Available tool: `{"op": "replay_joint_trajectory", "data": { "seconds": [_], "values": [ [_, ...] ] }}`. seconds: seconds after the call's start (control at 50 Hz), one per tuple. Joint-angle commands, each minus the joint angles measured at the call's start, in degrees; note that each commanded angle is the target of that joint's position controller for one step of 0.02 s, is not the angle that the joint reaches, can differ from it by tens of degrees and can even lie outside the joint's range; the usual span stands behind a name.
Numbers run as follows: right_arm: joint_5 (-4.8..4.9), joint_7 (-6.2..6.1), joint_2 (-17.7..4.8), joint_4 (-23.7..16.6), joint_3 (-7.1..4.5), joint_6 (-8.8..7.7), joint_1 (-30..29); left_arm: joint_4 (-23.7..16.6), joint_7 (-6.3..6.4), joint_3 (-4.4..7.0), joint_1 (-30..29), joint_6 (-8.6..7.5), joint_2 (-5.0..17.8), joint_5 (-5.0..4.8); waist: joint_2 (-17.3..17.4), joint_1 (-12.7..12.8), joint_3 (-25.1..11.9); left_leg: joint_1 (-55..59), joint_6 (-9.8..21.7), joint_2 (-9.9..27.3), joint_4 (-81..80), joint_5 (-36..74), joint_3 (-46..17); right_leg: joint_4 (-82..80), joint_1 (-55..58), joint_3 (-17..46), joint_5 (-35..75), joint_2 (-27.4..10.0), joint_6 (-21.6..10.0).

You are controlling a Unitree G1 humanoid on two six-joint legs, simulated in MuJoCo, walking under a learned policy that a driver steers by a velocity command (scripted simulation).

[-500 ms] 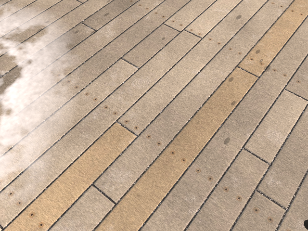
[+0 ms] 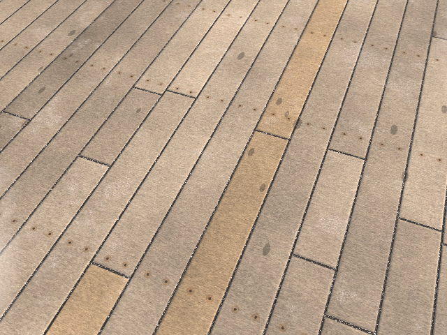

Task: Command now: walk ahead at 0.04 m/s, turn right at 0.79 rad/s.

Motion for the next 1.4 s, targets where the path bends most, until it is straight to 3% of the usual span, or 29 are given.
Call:
{"op": "replay_joint_trajectory", "data": {
  "seconds": [0.02,0.06,0.08,0.1,0.12,0.16,0.22,0.32,0.52,0.56,0.58,0.6,0.62,0.66,0.76,0.82,0.88,0.9,0.92,0.94,0.98,1.08,1.16,1.26,1.28,1.3,1.32,1.34,1.4],
  "values": [
    [1.55,0.04,-8.7,-3.5,-2.62,-0.59,-4.7,-3.5,-1.13,1.96,3.4,0.24,4.9,0.24,7.8,2.6,-10.3,5.0,9.0,15.9,-5.2,8.4,-7.1,-8.1,10.1,-2.0,2.7,0.6,-3.2],
    [2.48,0.55,-5.9,-1.4,-2.35,-0.07,-1.8,-2.2,-0.58,3.35,7.3,0.24,6.9,1.11,0.9,3.5,-7.8,0.9,3.1,10.7,7.0,-2.6,-2.8,-18.9,16.3,0.6,9.9,3.0,-7.3],
    [0.59,0.74,-4.2,-1.8,-2.12,0.49,0.2,-3.3,0.58,5.21,8.9,-0.38,14.5,1.34,-17.6,2.0,-4.0,-13.3,-3.0,2.9,26.2,-22.0,2.0,-26.7,20.9,20.8,33.2,-9.6,-13.4],
    [-0.85,0.16,-4.5,-5.5,-2.01,0.46,-5.2,-5.4,0.16,5.18,7.3,-2.14,17.8,3.08,-19.8,2.1,-5.9,-24.8,-4.9,-5.2,39.1,-29.7,-9.6,-29.9,21.2,36.5,32.4,-14.8,-23.2],
    [-0.26,-0.23,-6.2,-5.8,-2.43,0.41,-7.8,-5.5,-0.58,5.11,7.1,-3.7,16.3,3.27,-12.1,3.7,-8.2,-27.1,-3.6,-5.0,43.4,-26.5,-15.3,-31.6,22.4,34.0,24.8,-13.9,-22.9],
    [-0.06,-1.18,-6.4,-3.9,-2.83,0.12,-6.6,-6.1,0.27,4.09,2.3,-4.38,12.0,0.72,-3.7,0.5,-7.5,-27.9,-1.4,-3.2,41.1,-16.0,-18.2,-30.9,22.7,27.4,17.0,-8.9,-16.0],
    [0.04,-0.77,-6.7,-3.3,-3.23,-0.77,-3.9,-8.1,1.96,3.16,-0.2,-3.43,9.1,0.26,-7.3,-1.5,-10.9,-22.4,-2.7,-5.0,37.7,-9.9,-19.4,-28.0,21.1,24.1,26.1,-5.7,-15.0],
    [0.79,0.17,-3.7,-3.1,-1.96,-1.45,-5.8,-9.5,3.14,4.08,1.5,-2.45,10.5,-0.22,-5.7,0.0,-12.0,-19.8,-4.4,-8.2,22.9,-7.1,-20.9,-26.3,23.1,27.3,22.8,-3.0,-14.2],
    [0.9,2.59,-5.8,-1.9,-2.16,-2.85,-0.5,-12.0,1.87,2.67,-2.0,-1.15,8.4,0.14,-8.9,-0.2,-11.4,-1.5,-1.5,-7.1,1.5,-2.4,-18.5,-20.4,17.6,32.8,25.9,-0.2,-12.9],
    [-0.3,2.48,-9.1,-2.5,-2.71,-2.82,0.2,-11.8,1.72,1.55,1.0,-1.29,5.4,0.91,0.7,1.0,-11.4,8.5,3.0,3.1,-6.1,11.8,-27.9,-12.4,11.0,27.3,5.8,6.2,-8.3],
    [-1.47,2.1,-12.7,-2.3,-3.31,-2.19,-0.6,-12.6,1.64,1.42,3.1,-1.8,5.1,0.7,15.5,3.9,-8.3,9.2,12.6,12.5,-8.1,24.1,-39.4,-2.3,2.6,17.0,-15.2,15.8,-4.2],
    [-1.36,1.97,-10.1,-2.7,-2.89,-2.37,0.8,-12.2,1.74,2.65,1.7,-2.43,9.6,1.52,15.0,1.2,-8.5,7.7,19.1,18.2,-8.9,23.2,-46.6,11.1,-1.1,15.2,-20.6,13.2,-1.0],
    [-0.44,1.65,-8.6,-3.2,-2.4,-2.35,0.4,-11.1,1.65,3.51,1.3,-2.53,11.7,0.94,10.0,0.8,-8.1,7.4,18.1,16.0,-7.6,20.1,-42.1,17.3,-1.7,15.6,-17.1,12.0,-0.2],
    [1.0,1.18,-6.8,-3.3,-1.65,-1.82,-0.8,-9.8,1.75,2.9,0.6,-1.83,8.6,0.9,6.6,0.6,-6.7,7.9,13.3,10.2,-6.5,14.9,-34.5,19.6,-2.9,15.2,-12.2,11.5,1.2],
    [0.55,0.9,-6.3,-2.2,-1.03,-0.26,0.7,-9.8,1.06,-0.07,-1.5,-2.11,1.3,0.6,11.2,-0.9,-8.3,9.9,11.3,4.7,-5.7,17.4,-25.3,-1.5,5.5,7.5,-9.7,7.9,2.1],
    [0.99,1.13,-7.9,-1.4,-1.35,0.42,3.2,-8.3,1.0,0.29,-0.5,-2.26,2.3,0.06,12.6,-1.9,-8.9,10.6,11.8,5.8,-4.4,17.9,-26.6,-16.3,12.2,4.7,-3.5,7.5,1.5],
    [1.35,1.54,-5.9,-0.2,-0.3,-0.62,6.0,-6.9,1.23,0.46,1.9,-2.39,4.1,1.38,7.4,-1.2,-9.0,3.7,5.8,4.0,-2.6,11.8,-25.0,-29.9,25.2,8.6,13.9,4.3,-2.5],
    [-0.24,2.1,-4.3,-0.7,0.33,-1.68,6.9,-7.5,1.72,1.1,2.0,-2.26,7.9,2.22,-2.1,-3.2,-10.7,0.2,2.4,0.1,1.5,5.2,-20.3,-25.9,27.9,14.5,25.1,-1.9,-5.5],
    [-0.25,2.44,-1.8,0.0,1.13,-2.11,6.7,-6.2,1.14,0.16,0.4,-2.59,4.2,3.15,-8.3,-3.9,-10.5,3.8,-0.3,-2.1,-1.6,-3.5,-17.7,-26.0,20.8,14.2,16.7,-3.0,-8.6],
    [-0.12,2.49,-4.4,0.3,0.79,-2.0,3.7,-7.0,0.63,-0.25,-0.4,-3.08,1.7,3.25,-5.4,-1.6,-7.7,3.7,-1.5,-2.7,-0.2,-1.9,-17.7,-27.1,19.3,12.4,8.3,-0.3,-7.8],
    [1.53,2.1,-7.0,-1.1,-0.23,-1.28,-0.1,-6.2,1.36,1.49,2.1,-3.27,6.8,2.79,-6.4,0.5,-3.3,-3.6,-0.8,-4.9,5.4,0.1,-17.0,-27.8,19.8,12.3,6.5,-0.5,-7.1],
    [2.47,2.41,-6.7,-3.4,-1.75,0.7,1.8,-7.1,3.57,1.77,2.7,-3.55,5.8,2.43,-9.9,1.3,-2.3,-17.2,-2.0,-2.1,33.6,-24.6,-15.3,-29.1,21.4,19.4,30.5,-16.2,-17.3],
    [2.39,3.41,-4.3,-4.4,-1.11,2.51,3.3,-7.6,3.14,2.64,-3.4,-3.77,6.7,1.23,-5.9,-0.3,-3.3,-13.1,-3.4,0.7,27.3,-16.2,-12.4,-27.4,20.3,7.8,31.0,-11.7,-14.1],
    [2.64,4.47,-7.0,-5.4,-3.03,3.24,9.7,-6.5,1.81,3.21,-2.4,-3.85,6.6,-0.79,-4.5,-2.7,-8.5,3.2,0.8,-5.2,6.5,-2.9,-6.4,-14.1,18.4,-1.4,27.6,-9.7,-8.5],
    [2.27,3.42,-11.3,-5.3,-4.75,3.04,13.4,-5.8,1.31,2.85,0.7,-4.34,4.9,-0.17,4.4,-3.8,-9.2,13.2,4.5,-3.7,-0.1,12.3,-14.8,-1.1,9.5,-5.1,16.7,-5.0,-4.0],
    [1.57,2.47,-20.5,-7.4,-6.36,2.11,13.9,-9.8,1.15,1.09,-1.6,-4.53,0.1,3.26,22.5,-1.7,-9.6,22.4,15.7,12.6,-2.2,36.7,-43.8,18.0,-10.9,-3.5,-21.8,5.7,1.9],
    [-0.91,3.52,-18.4,-8.5,-5.34,0.23,15.4,-10.7,1.59,1.39,-5.8,-4.87,2.7,2.54,15.4,-5.7,-17.5,21.5,23.5,17.8,-6.4,28.9,-52.1,26.1,-13.5,8.5,-24.1,7.9,1.3],
    [-0.73,3.66,-16.5,-8.6,-4.67,-1.01,12.8,-10.7,1.88,1.82,-7.8,-4.99,4.8,1.13,9.6,-4.6,-13.4,19.1,21.6,15.6,-7.3,21.9,-47.4,27.4,-14.7,10.0,-19.5,6.7,-0.1],
    [2.47,1.51,-12.0,-9.5,-3.11,-0.23,5.6,-9.1,2.85,2.53,-7.1,-4.74,5.8,2.14,3.5,-0.7,-8.0,11.6,13.2,7.4,-8.1,10.5,-37.5,18.6,-11.8,10.6,-5.8,4.5,-1.0]
  ]
}}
